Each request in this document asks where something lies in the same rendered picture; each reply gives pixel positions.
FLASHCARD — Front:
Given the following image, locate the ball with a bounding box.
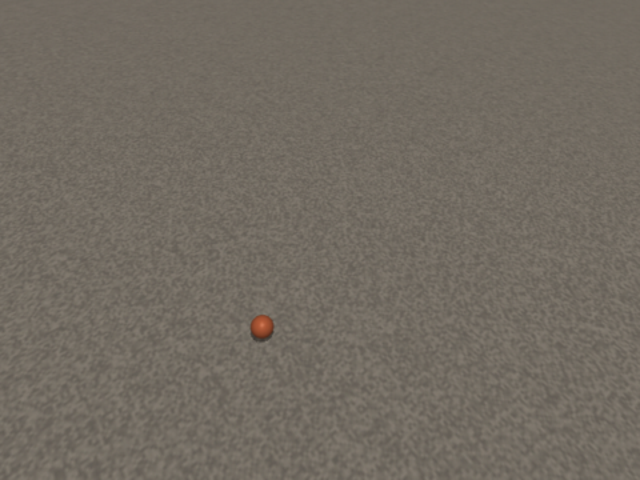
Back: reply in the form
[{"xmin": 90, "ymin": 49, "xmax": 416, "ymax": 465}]
[{"xmin": 251, "ymin": 315, "xmax": 274, "ymax": 338}]

